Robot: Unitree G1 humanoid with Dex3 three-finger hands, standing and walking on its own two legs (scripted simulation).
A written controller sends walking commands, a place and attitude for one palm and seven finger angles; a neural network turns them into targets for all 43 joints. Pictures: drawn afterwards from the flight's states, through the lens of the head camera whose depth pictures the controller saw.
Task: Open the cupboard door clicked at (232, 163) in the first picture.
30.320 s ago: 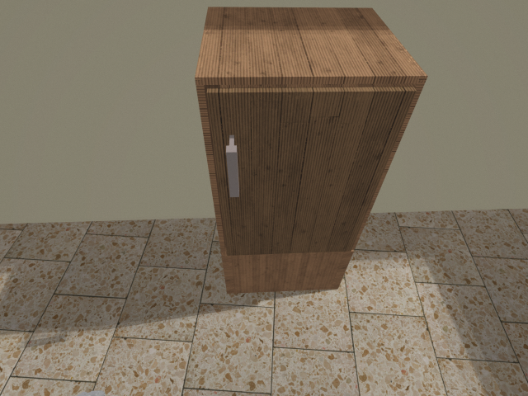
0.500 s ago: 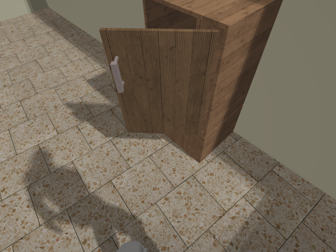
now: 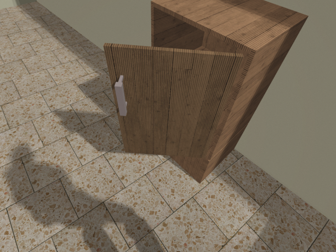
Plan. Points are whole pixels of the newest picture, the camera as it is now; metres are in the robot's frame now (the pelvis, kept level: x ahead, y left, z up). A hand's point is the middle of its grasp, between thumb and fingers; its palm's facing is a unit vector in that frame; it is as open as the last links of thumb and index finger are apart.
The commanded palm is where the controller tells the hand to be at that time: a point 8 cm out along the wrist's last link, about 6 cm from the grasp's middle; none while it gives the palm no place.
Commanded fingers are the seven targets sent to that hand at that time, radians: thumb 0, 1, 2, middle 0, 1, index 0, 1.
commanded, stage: come to a stop and stand still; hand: left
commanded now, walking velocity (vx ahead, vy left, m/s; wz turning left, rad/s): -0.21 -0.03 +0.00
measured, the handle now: (122, 96) +0.59 +0.20 -0.02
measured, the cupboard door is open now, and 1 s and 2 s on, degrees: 43 43 43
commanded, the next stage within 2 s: look again from close up in 0.84 s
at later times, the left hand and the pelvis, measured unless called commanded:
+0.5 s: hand out of the picture +0.04 +0.18 -0.19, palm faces +0.06 -0.98 -0.21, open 7.3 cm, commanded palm none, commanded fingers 0.00 0.90 0.90 -0.20 -0.30 -0.20 -0.30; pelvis -0.01 +0.00 -0.01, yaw +1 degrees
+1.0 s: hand out of the picture -0.01 +0.21 -0.17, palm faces +0.00 -0.97 -0.23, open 7.4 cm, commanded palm none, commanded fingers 0.00 0.90 0.90 -0.20 -0.30 -0.20 -0.30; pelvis -0.01 +0.02 +0.00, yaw -1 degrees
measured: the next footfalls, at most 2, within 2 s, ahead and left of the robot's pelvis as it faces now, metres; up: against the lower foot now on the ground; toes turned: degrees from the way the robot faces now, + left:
right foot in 0.12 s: +0.05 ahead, -0.14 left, +0.00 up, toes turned -3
left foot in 0.46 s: +0.01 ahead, +0.10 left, +0.00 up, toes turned +3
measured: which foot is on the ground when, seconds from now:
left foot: down 0.00-0.14, up 0.16-0.44, down 0.46-1.00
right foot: up 0.00-0.10, down 0.12-1.00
